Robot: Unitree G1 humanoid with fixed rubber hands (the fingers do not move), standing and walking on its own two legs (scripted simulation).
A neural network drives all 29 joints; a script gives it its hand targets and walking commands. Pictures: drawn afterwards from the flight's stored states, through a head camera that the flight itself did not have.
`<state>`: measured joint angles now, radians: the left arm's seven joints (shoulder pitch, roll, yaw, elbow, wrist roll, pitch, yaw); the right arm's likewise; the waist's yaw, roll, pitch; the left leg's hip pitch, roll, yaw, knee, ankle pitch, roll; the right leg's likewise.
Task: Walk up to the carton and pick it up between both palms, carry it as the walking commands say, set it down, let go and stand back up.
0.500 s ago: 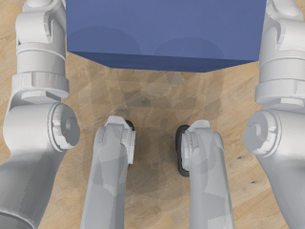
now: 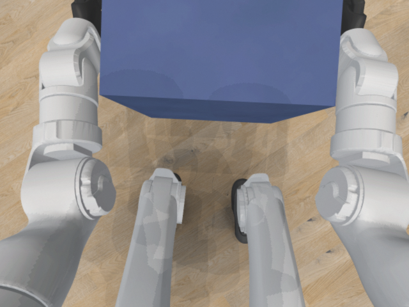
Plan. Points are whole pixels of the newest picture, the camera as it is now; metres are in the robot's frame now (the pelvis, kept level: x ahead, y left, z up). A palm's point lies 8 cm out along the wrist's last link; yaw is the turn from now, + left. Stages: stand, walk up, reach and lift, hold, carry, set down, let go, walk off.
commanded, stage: reach and lift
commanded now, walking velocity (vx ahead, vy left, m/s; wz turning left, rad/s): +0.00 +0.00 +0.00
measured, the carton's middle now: (216, 39) +0.54 +0.01 -0.16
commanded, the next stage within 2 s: none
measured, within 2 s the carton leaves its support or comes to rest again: neither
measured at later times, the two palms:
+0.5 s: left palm (63, 16) +0.51 +0.20 -0.02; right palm (377, 27) +0.52 -0.18 -0.02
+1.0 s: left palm (20, 7) +0.48 +0.20 +0.06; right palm out of the picture +0.49 -0.18 +0.06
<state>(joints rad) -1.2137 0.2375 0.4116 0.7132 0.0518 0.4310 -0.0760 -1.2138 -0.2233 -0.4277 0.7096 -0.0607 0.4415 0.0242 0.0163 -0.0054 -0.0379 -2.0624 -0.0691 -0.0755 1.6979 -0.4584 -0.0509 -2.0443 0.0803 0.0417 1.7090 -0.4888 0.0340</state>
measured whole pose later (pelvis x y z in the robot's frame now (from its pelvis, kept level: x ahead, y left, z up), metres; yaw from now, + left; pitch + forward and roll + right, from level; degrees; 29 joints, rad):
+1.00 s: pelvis +0.03 +0.00 +0.12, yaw +1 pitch +40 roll -1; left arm -0.87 0.11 0.41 0.62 0.11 0.41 -0.10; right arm -0.88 -0.13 -0.42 0.65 -0.11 0.41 0.08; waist 0.01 0.00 -0.16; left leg -1.59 -0.08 -0.11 1.27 -0.39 -0.04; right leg -1.56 0.08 0.07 1.27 -0.41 0.03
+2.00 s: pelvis +0.08 +0.00 +0.24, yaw +1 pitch +24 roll +0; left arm -0.46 0.01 0.37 0.47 0.15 0.41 -0.15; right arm -0.49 -0.04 -0.36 0.52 -0.16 0.41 0.14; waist 0.00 0.00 -0.13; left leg -0.84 -0.05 -0.12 0.67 -0.24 -0.02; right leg -0.83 0.05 0.10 0.68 -0.26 0.01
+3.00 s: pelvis +0.09 +0.00 +0.28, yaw +1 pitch -3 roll +0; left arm -0.20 0.01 0.25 0.21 0.11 0.68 -0.14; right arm -0.22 -0.01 -0.25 0.23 -0.14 0.69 0.13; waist 0.00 0.00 0.00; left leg -0.10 -0.03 -0.12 0.30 -0.14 -0.01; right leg -0.09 0.03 0.11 0.33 -0.17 0.00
